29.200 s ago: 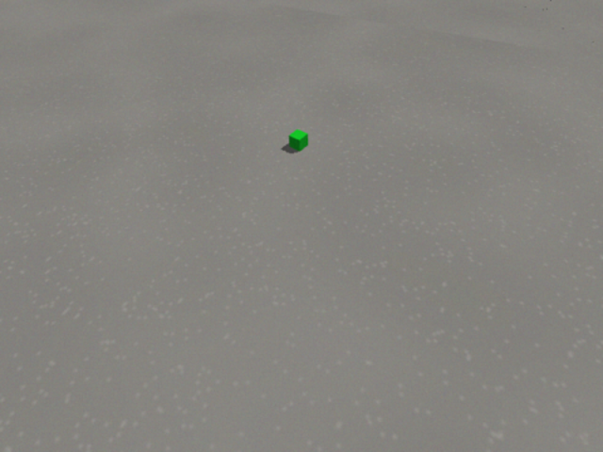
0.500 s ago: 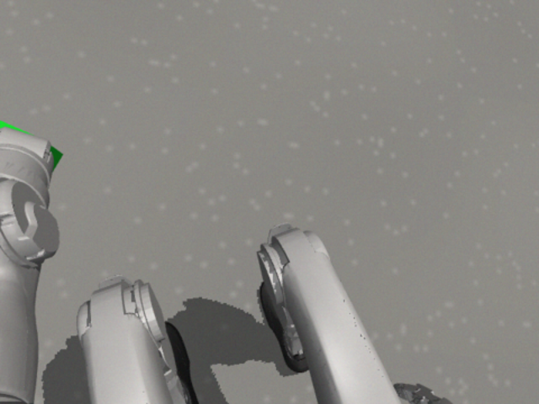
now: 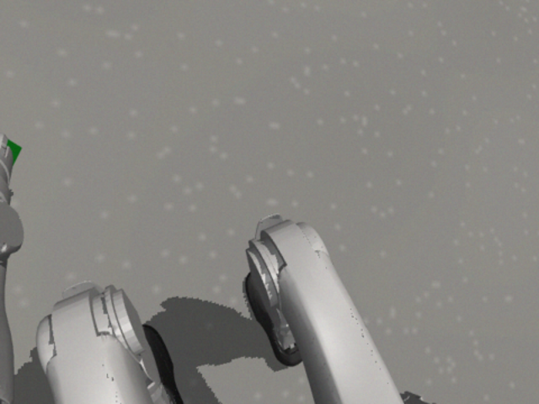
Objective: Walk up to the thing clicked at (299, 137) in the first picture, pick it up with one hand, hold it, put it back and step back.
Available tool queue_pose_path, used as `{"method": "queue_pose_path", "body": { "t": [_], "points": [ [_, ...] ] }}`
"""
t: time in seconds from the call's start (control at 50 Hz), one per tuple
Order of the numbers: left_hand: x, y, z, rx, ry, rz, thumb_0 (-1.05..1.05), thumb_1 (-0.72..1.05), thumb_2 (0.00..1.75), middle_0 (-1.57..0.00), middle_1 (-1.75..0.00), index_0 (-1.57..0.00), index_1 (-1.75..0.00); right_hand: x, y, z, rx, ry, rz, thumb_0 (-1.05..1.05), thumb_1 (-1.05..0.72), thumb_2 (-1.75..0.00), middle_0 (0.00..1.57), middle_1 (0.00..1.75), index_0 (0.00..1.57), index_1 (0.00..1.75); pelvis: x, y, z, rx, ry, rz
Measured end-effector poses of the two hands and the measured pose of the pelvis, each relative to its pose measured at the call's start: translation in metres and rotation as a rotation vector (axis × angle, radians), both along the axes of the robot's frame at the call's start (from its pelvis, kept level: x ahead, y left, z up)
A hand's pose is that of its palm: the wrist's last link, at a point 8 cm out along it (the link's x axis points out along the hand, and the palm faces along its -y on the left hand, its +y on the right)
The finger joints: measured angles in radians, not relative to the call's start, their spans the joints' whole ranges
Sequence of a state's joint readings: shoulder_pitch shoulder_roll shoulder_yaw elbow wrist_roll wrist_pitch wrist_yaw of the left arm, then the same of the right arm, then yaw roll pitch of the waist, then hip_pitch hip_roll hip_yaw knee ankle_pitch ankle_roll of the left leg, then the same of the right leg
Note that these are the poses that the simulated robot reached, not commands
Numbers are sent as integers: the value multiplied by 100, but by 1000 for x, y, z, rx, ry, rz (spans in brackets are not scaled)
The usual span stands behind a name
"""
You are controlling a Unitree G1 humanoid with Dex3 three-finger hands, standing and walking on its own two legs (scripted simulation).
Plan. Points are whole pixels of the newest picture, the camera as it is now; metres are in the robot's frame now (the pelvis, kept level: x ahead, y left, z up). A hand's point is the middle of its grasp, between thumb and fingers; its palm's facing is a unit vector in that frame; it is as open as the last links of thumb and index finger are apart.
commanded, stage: crouch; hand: left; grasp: from above
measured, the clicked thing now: out of the picture +0.53 +0.29 -0.20
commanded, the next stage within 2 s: lower in 0.02 s
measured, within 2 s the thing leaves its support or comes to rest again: rests again in 1.48 s
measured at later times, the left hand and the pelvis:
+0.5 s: hand out of the picture +0.50 +0.28 -0.19, palm faces -0.15 -0.42 -0.90, open 9.7 cm; pelvis +0.00 +0.00 -0.01, yaw -2 degrees
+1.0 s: hand out of the picture +0.50 +0.28 -0.22, palm faces -0.15 -0.42 -0.90, open 9.7 cm; pelvis +0.00 +0.01 +0.00, yaw -3 degrees
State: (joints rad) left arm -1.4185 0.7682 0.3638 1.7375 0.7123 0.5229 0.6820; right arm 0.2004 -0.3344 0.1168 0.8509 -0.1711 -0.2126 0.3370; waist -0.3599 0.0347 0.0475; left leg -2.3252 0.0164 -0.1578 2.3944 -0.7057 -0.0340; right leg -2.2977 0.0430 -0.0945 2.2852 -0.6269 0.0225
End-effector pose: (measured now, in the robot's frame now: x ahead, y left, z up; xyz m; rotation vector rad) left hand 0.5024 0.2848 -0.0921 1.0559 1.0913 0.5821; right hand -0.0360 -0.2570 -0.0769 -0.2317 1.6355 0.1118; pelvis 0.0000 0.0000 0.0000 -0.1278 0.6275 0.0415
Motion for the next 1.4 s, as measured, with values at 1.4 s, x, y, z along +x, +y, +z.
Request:
{"method": "queue_pose_path", "body": {
  "t": [1.4],
  "points": [
    [3,-4,-91,-3,22,-25,4,16,35,-90,-59,-66,-48,-8,29,45,29,73,136,0,-92,-90,19,30,20,30,-4,9,0,-94,-59,-20]
  ]
}}
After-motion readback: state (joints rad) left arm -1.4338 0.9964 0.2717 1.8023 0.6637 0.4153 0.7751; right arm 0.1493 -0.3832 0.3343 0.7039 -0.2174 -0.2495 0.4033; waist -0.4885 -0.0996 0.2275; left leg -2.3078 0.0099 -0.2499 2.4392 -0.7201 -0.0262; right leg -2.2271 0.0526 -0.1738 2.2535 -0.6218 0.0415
